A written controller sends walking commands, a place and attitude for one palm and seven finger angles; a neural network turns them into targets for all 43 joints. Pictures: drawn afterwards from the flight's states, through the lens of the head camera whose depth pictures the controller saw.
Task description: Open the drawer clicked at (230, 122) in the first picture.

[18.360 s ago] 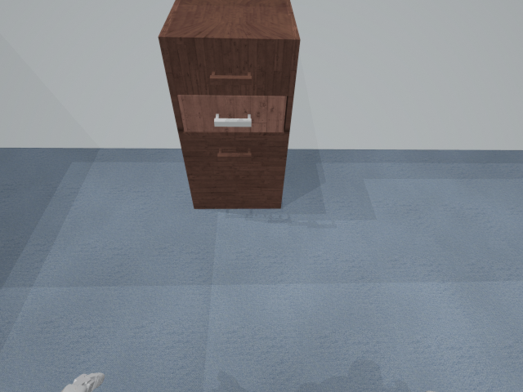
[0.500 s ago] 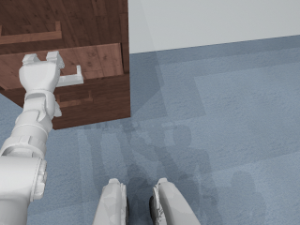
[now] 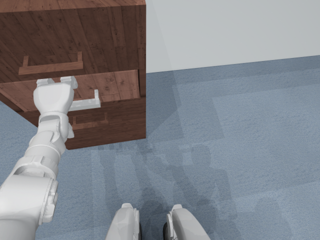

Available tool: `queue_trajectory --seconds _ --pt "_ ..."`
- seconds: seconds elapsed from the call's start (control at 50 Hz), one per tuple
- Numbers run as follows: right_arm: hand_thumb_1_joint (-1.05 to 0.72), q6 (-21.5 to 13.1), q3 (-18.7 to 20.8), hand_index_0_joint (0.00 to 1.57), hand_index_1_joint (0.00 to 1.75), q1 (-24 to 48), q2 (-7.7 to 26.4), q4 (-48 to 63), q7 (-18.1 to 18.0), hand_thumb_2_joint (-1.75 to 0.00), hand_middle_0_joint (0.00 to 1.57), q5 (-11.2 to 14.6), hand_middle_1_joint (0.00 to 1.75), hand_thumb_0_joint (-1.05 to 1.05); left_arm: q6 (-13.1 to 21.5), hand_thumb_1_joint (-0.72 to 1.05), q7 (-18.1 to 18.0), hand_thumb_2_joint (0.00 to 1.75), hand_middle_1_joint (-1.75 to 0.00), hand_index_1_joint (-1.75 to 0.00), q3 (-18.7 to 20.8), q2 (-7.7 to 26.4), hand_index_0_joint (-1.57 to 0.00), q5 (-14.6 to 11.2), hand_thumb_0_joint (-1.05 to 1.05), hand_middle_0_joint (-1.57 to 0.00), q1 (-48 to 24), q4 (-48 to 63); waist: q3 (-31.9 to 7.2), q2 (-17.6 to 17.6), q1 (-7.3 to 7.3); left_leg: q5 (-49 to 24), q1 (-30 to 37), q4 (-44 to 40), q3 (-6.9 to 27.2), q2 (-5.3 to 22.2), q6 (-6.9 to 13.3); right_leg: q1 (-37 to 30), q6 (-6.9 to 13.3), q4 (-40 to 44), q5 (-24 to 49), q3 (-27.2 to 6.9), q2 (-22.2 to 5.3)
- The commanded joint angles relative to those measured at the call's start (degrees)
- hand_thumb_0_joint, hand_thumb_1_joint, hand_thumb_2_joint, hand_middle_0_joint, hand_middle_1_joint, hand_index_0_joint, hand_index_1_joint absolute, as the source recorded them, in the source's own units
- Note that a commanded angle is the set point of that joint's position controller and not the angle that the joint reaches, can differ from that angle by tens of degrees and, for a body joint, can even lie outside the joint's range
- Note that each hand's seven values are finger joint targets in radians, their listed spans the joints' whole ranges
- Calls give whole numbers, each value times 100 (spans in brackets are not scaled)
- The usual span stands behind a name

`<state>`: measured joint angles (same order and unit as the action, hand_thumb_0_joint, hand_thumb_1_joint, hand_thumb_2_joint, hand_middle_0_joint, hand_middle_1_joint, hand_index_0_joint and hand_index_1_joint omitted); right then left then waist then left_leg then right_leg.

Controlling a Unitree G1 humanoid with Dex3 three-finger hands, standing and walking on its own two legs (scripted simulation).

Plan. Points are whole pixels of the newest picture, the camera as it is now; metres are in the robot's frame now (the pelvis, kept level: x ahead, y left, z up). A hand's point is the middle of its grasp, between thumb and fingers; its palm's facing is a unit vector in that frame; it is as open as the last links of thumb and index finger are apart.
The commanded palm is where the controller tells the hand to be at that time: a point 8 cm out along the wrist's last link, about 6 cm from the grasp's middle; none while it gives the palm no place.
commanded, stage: re-aim the fingers above the handle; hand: left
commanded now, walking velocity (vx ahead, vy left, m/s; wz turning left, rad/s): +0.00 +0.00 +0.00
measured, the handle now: (77, 100) +0.52 +0.24 -0.11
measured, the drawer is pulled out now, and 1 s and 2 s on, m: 0.00 0.00 0.00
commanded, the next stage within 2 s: lower the fingers behind the handle in 1.90 s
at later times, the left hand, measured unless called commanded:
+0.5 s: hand (66, 107) +0.46 +0.24 -0.05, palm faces -0.07 -0.02 -1.00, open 13.8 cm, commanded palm +0.46 +0.22 +0.01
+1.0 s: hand (65, 107) +0.46 +0.24 -0.05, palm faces -0.06 -0.04 -1.00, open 13.8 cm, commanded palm +0.46 +0.22 +0.01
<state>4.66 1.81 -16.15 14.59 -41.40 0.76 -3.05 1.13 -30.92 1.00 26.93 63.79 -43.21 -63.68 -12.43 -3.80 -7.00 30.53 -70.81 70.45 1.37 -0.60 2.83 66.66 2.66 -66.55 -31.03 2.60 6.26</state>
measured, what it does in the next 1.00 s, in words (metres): stands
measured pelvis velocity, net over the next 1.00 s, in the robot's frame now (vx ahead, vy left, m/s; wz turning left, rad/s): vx -0.01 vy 0.00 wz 0.00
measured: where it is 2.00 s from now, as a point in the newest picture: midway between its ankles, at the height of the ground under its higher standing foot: outside the picture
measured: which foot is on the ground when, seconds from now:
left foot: down 0.00-1.00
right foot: down 0.00-1.00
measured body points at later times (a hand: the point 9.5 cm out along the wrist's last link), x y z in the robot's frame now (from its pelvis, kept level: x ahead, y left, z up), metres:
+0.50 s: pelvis -0.01 +0.00 +0.00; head +0.13 +0.02 +0.42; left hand +0.46 +0.24 +0.01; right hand +0.00 -0.27 -0.13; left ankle +0.01 +0.09 -0.63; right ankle -0.01 -0.10 -0.63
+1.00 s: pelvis -0.01 +0.00 +0.00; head +0.14 +0.02 +0.42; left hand +0.46 +0.24 +0.00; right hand +0.01 -0.27 -0.13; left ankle +0.01 +0.09 -0.63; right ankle -0.01 -0.10 -0.63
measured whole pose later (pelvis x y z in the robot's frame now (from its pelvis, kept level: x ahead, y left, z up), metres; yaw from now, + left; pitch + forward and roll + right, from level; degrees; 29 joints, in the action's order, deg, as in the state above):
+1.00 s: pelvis -0.01 +0.00 +0.00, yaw +0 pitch +31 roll -4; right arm 3.8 1.2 -17.1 14.0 -42.5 0.3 -2.6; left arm 0.7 -29.8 0.0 27.2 63.2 -45.5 -65.7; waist -12.7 -3.7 -7.8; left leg 29.6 -72.0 70.8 1.5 -0.7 3.0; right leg 67.8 2.5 -66.9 -30.2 2.9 6.1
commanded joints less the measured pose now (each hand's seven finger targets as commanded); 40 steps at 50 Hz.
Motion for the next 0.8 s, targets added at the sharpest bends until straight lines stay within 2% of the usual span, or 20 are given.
queue_trajectory --seconds 0.0,0.04,0.08,0.1,0.14,0.18,0.22,0.24,0.26,0.28,0.32,0.34,0.4,0.46,0.52,0.58,0.64,0.66,0.74,0.78 --pt "-90 -8 356 20 30 -1117 941 170 -57 -90 20 22 30 0 -59 -50 -269 30 -120 -120 245 1240 -30 -64 0 -30 -2172 938 -2950 -386 -172 -2937 2678 -471 126 61 -30 -1262 -89 664 2807 -141 -125" --pt "-90 3 333 20 30 -1091 967 146 -78 -90 20 33 30 0 -75 -50 -253 30 -120 -120 309 1420 -30 -36 0 -30 -2315 916 -2977 -433 -200 -2856 2644 -468 159 68 -33 -1158 -88 636 2691 -152 -128" --pt "-90 -15 335 20 30 -1079 953 141 -82 -90 20 33 30 0 -68 -50 -240 30 -120 -120 178 1286 -30 -14 0 -30 -2500 961 -2979 -555 -248 -2734 2700 -469 171 63 -33 -1000 -80 656 2467 -132 -118" --pt "-90 -29 330 20 30 -1089 965 117 -89 -90 20 27 30 0 -47 -50 -245 30 -120 -120 230 1381 -30 -5 0 -30 -2569 996 -2969 -568 -255 -2711 2728 -482 192 85 -35 -981 -76 651 2409 -115 -119" --pt "-90 -38 344 20 30 -1081 957 146 -102 -90 20 29 30 0 -7 -50 -225 30 -120 -120 231 1351 -30 -6 0 -30 -2545 1073 -3138 -619 -220 -2859 2910 -495 238 92 -53 -943 -72 616 2422 -107 -113" --pt "-90 -42 342 20 30 -1074 945 143 -92 -90 20 29 30 0 -14 -50 -212 30 -120 -120 180 1251 -30 -36 0 -30 -2481 1032 -3086 -689 -225 -2876 2966 -513 241 96 -65 -888 -67 655 2385 -100 -108" --pt "-90 -29 334 20 30 -1093 943 143 -67 -90 20 19 30 0 -64 -50 -192 30 -120 -120 206 1186 -30 -71 0 -30 -2293 901 -3060 -669 -155 -2914 3012 -554 270 103 -85 -891 -46 628 2327 -56 -94" --pt "-90 -26 337 20 30 -1085 938 146 -70 -90 20 31 30 0 -75 -50 -189 30 -120 -120 123 1118 -30 -58 0 -30 -2371 904 -2977 -620 -228 -2850 2985 -555 265 121 -74 -833 -65 672 2293 -60 -95" --pt "-90 -25 328 20 30 -1102 943 147 -66 -90 20 32 30 0 -96 -50 -176 30 -120 -120 157 1128 -30 -95 0 -30 -2223 830 -2916 -469 -187 -2752 2863 -559 235 102 -52 -947 -67 697 2295 -71 -89" --pt "-90 -12 307 20 30 -1083 959 151 -75 -90 20 44 30 0 -113 -50 -179 30 -120 -120 267 1321 -30 -82 0 -30 -2204 780 -2799 -403 -165 -2628 2692 -589 206 96 -45 -1020 -71 725 2276 -93 -95" --pt "-90 -25 312 20 30 -1066 942 152 -75 -90 20 40 30 0 -116 -50 -175 30 -120 -120 144 1182 -30 -71 0 -30 -2373 862 -2808 -520 -203 -2601 2763 -620 232 95 -53 -948 -54 721 2214 -90 -102" --pt "-90 -20 308 20 30 -1078 956 158 -69 -90 20 53 30 0 -109 -50 -194 30 -120 -120 202 1250 -30 -40 0 -30 -2263 843 -2798 -555 -123 -2603 2792 -660 247 95 -68 -926 -47 721 2156 -68 -103" --pt "-90 -28 308 20 30 -1048 944 152 -67 -90 20 58 30 0 -145 -50 -220 30 -120 -120 -4 1010 -30 -28 0 -30 -2373 710 -2541 -435 -240 -2292 2625 -676 242 98 -46 -789 -51 792 1862 -63 -94" --pt "-90 -59 280 20 30 -1065 983 140 -85 -90 20 58 30 0 -176 -50 -228 30 -120 -120 119 1237 -30 -43 0 -30 -2475 486 -2434 -243 -277 -1990 2319 -655 236 80 -17 -803 -60 776 1671 -82 -103" --pt "-90 -105 275 20 30 -1060 1006 148 -98 -90 20 45 30 0 -114 -50 -238 30 -120 -120 282 1500 -30 -40 0 -30 -2703 704 -2743 -452 -228 -2056 2375 -616 230 70 -17 -854 -47 700 1736 -115 -118" --pt "-90 -118 292 20 30 -1072 983 156 -84 -90 20 45 30 0 -81 -50 -255 30 -120 -120 277 1446 -30 3 0 -30 -2555 778 -3000 -697 -158 -2321 2616 -571 231 81 -46 -812 -44 649 1896 -104 -110" --pt "-90 -95 281 20 30 -1083 987 167 -75 -90 20 57 30 0 -144 -50 -223 30 -120 -120 341 1519 -30 -24 0 -30 -2351 691 -2921 -570 -135 -2445 2579 -567 204 87 -44 -931 -61 650 2077 -102 -102" --pt "-90 -85 285 20 30 -1091 984 181 -65 -90 20 60 30 0 -181 -50 -201 30 -120 -120 248 1366 -30 -52 0 -30 -2222 637 -2912 -539 -128 -2410 2579 -586 213 80 -49 -946 -56 665 2040 -83 -95" --pt "-90 -84 288 20 30 -1093 994 175 -89 -90 20 77 30 0 -172 -50 -167 30 -120 -120 317 1503 -30 -71 0 -30 -2339 806 -2971 -509 -131 -2401 2589 -596 193 84 -33 -1015 -75 692 2101 -117 -110" --pt "-90 -86 294 20 30 -1083 990 169 -108 -90 20 85 30 0 -139 -50 -137 30 -120 -120 273 1445 -30 -87 0 -30 -2324 813 -2893 -415 -170 -2364 2579 -609 210 88 -28 -1006 -77 735 2068 -126 -107"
